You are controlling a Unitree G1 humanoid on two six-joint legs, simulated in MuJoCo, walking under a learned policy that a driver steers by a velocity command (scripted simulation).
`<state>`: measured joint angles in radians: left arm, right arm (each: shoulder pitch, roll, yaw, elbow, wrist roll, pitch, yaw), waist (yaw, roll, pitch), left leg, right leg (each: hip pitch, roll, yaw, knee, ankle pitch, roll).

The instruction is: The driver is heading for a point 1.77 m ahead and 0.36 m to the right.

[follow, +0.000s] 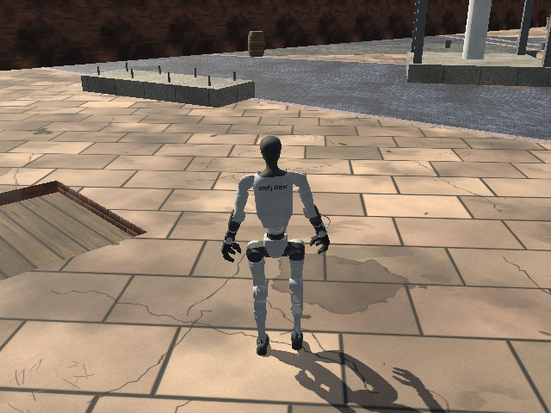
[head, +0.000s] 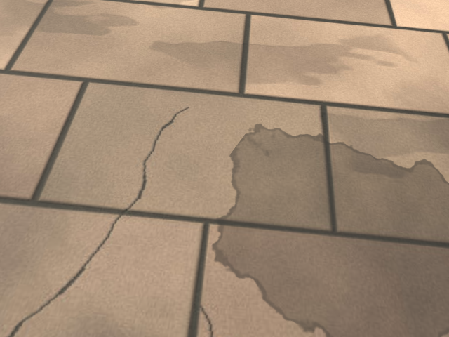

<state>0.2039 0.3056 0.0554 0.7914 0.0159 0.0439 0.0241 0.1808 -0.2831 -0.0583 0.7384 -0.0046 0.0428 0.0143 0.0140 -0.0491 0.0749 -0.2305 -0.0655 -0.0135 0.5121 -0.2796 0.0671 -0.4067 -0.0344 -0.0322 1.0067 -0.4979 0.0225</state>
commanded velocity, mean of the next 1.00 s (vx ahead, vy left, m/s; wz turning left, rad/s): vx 0.38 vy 0.00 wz -0.29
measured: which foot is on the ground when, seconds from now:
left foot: down 0.00-0.52, up 0.54-0.98, down 1.00-1.00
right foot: up 0.00-0.48, down 0.50-1.00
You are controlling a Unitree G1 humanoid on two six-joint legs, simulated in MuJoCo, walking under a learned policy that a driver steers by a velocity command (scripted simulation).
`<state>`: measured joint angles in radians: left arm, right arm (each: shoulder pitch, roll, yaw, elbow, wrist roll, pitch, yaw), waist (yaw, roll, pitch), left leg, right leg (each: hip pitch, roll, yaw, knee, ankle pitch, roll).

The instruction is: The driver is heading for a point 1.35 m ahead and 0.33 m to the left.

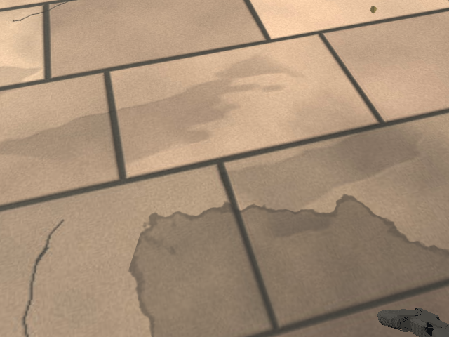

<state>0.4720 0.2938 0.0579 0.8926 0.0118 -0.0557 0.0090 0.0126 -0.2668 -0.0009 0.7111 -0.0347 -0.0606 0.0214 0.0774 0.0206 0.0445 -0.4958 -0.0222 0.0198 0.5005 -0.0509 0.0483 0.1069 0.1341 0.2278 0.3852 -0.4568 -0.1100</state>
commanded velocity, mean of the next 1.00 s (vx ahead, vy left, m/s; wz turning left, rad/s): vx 0.50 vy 0.00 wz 0.39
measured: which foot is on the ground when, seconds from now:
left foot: down 0.00-0.48, up 0.50-0.98, down 1.00-1.00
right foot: down 0.00-0.02, up 0.04-0.46, down 0.48-1.00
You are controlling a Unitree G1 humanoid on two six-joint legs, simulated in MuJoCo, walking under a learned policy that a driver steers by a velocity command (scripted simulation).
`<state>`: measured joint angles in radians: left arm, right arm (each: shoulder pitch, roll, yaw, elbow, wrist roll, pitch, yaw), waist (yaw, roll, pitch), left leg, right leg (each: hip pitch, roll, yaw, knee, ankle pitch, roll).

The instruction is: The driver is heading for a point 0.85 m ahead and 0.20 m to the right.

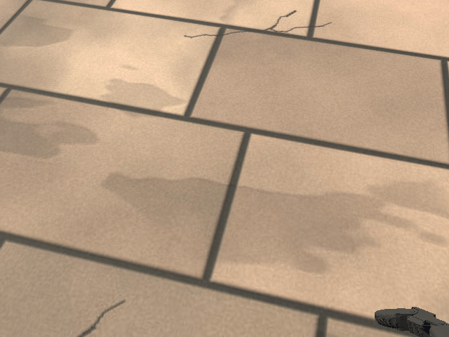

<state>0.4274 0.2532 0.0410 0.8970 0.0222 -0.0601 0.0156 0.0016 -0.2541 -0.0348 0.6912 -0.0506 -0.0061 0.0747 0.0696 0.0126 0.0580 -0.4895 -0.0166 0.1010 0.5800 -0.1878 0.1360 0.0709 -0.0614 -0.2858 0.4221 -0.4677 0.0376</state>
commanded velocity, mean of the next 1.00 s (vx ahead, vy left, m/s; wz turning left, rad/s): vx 0.50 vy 0.00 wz -0.33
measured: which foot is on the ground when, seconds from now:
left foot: down 0.00-0.58, up 0.60-1.00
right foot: down 0.00-0.02, up 0.04-0.56, down 0.58-1.00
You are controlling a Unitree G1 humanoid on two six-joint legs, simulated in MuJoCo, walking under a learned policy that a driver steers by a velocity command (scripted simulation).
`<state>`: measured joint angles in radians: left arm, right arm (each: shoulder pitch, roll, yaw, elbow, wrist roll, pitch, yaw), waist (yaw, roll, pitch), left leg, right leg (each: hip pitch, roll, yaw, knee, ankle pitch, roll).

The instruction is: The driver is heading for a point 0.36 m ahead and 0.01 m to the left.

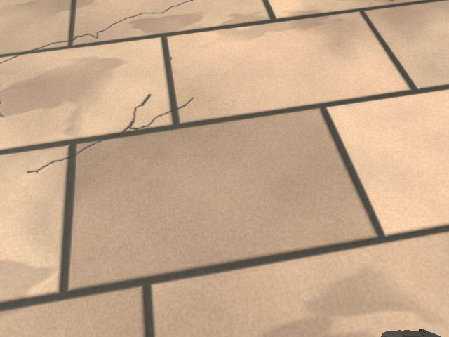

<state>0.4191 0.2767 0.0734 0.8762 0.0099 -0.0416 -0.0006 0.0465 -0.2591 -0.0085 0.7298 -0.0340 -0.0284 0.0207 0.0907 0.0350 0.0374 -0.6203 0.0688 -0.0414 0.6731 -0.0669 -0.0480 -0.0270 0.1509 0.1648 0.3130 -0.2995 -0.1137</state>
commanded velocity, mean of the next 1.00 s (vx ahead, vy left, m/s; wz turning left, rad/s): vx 0.22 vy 0.00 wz -0.18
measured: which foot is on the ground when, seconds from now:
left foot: up 0.00-0.08, down 0.10-0.54, up 0.56-0.80, down 0.82-1.00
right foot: down 0.00-0.10, up 0.12-0.50, down 0.52-1.00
